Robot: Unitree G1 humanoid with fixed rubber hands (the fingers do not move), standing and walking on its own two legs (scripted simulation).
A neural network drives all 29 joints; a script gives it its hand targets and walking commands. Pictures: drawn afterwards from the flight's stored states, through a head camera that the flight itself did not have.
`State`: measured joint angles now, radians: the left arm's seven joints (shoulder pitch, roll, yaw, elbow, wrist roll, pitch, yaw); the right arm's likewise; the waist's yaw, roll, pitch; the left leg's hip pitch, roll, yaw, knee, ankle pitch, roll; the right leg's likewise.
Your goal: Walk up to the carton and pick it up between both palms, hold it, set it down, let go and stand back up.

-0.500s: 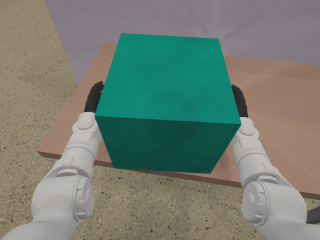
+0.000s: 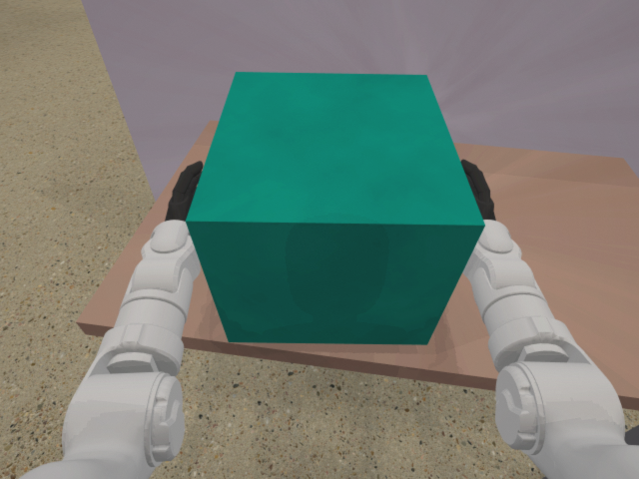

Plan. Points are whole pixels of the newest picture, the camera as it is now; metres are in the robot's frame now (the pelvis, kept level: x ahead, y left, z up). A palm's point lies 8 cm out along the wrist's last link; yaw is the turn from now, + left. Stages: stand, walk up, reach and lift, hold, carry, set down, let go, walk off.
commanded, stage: reach and lift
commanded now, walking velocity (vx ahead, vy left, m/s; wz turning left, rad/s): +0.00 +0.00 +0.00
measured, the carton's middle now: (329, 205) +0.47 -0.01 +0.10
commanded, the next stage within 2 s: hold in 1.80 s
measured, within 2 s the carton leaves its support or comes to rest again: neither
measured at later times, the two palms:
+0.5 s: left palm (175, 218) +0.37 +0.18 +0.17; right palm (502, 211) +0.37 -0.20 +0.18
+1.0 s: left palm (170, 216) +0.35 +0.18 +0.19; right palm (515, 203) +0.36 -0.20 +0.20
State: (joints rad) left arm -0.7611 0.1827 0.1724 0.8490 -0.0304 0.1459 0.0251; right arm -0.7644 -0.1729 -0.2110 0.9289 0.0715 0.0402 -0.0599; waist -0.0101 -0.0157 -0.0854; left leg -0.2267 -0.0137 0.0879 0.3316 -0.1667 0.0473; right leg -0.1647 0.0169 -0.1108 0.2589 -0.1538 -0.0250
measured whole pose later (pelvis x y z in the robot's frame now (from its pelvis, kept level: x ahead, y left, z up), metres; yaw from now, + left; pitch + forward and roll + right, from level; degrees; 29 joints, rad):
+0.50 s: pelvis -0.02 -0.01 +0.00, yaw -1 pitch -1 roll -1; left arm -0.68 0.13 0.26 0.47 0.07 0.51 0.01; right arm -0.77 -0.20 -0.13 0.78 0.16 0.26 -0.06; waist -0.03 -0.04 -0.07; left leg -0.15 -0.01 0.10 0.31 -0.14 0.05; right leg -0.11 0.02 -0.10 0.27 -0.15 -0.03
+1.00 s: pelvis -0.02 -0.01 +0.00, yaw -1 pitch -2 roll -1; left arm -0.64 0.13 0.26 0.30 0.09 0.66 0.01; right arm -0.79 -0.23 -0.06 0.72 0.23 0.36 -0.08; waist -0.05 -0.04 -0.09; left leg -0.14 -0.01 0.10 0.31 -0.14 0.04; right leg -0.10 0.03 -0.10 0.27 -0.14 -0.04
